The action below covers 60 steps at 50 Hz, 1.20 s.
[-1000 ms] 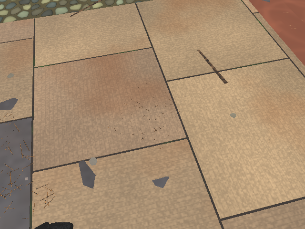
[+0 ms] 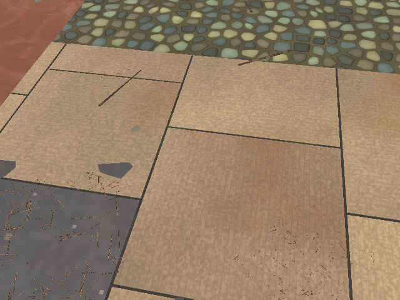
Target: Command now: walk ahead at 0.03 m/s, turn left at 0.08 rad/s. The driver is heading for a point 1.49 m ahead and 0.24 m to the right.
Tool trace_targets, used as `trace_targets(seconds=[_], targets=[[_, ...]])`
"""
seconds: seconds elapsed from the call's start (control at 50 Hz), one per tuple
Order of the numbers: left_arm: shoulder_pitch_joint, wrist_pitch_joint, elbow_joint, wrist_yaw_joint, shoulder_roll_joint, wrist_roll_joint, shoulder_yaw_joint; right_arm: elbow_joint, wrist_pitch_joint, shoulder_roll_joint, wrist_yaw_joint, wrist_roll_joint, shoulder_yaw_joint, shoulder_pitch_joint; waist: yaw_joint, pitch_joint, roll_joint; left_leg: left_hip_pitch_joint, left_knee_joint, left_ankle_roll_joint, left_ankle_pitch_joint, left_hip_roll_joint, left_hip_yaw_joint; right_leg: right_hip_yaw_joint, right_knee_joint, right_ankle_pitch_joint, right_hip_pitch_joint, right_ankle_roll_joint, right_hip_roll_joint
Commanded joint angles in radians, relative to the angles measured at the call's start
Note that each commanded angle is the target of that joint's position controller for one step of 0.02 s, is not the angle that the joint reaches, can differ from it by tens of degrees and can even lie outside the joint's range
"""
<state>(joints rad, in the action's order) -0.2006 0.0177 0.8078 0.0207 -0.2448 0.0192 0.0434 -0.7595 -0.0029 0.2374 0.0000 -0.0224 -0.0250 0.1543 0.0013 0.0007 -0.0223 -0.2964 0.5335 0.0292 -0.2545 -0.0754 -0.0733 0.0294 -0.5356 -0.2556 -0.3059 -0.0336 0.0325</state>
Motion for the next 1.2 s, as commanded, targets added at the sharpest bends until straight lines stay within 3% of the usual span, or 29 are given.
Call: trace_targets(seconds=[0.02, 0.16, 0.26, 0.76, 1.2], targets=[[0.058, 0.024, -0.069, -0.008, -0.13, -0.002, 0.027, 0.048, 0.01, 0.126, -0.008, 0.004, -0.037, -0.002, -0.01, 0.041, 0.135, 0.027, -0.044, 0.012, 0.084, 0.066, -0.044, 0.081, 0.107, 0.114, 0.048, 0.062, 0.077], [0.026, 0.023, -0.039, 0.005, -0.113, -0.011, 0.021, 0.016, 0.007, 0.095, -0.013, 0.013, -0.038, 0.013, 0.007, 0.055, 0.042, 0.044, -0.045, 0.016, 0.2, 0.083, -0.064, 0.044, 0.046, 0.223, 0.111, 0.058, 0.046], [0.043, 0.017, -0.017, 0.001, -0.105, -0.012, 0.018, -0.017, 0.01, 0.094, -0.021, 0.015, -0.042, 0.024, 0.005, 0.044, 0.015, 0.068, -0.048, 0.007, 0.222, 0.088, -0.068, 0.037, 0.048, 0.222, 0.114, 0.061, 0.034], [0.021, 0.008, 0.177, 0.008, -0.091, -0.014, 0.005, -0.223, 0.007, 0.088, -0.042, 0.019, -0.038, 0.038, 0.002, -0.026, 0.023, 0.102, -0.109, -0.015, 0.142, 0.081, -0.038, 0.019, 0.13, 0.089, 0.1, 0.058, 0.0], [-0.054, 0.003, 0.248, 0.013, -0.063, -0.017, -0.012, -0.324, 0.0, 0.06, -0.047, 0.021, -0.014, 0.104, 0.003, -0.048, 0.023, 0.074, -0.127, -0.024, 0.104, 0.075, -0.014, 0.017, 0.151, 0.056, 0.09, 0.068, -0.01]])
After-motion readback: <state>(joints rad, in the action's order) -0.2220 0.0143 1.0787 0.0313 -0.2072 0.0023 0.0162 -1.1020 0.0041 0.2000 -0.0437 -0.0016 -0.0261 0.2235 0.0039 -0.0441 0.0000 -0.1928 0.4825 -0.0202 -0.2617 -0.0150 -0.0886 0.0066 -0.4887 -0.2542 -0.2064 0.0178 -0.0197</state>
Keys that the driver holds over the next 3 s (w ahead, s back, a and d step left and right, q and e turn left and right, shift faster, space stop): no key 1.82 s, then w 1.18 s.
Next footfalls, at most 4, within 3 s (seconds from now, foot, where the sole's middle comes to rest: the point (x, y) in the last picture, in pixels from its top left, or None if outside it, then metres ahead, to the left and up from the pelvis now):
2.56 right None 0.46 -0.13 -0.77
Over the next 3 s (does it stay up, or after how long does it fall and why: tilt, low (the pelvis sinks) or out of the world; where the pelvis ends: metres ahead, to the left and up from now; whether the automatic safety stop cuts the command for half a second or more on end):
stays up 0.52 -0.03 0.01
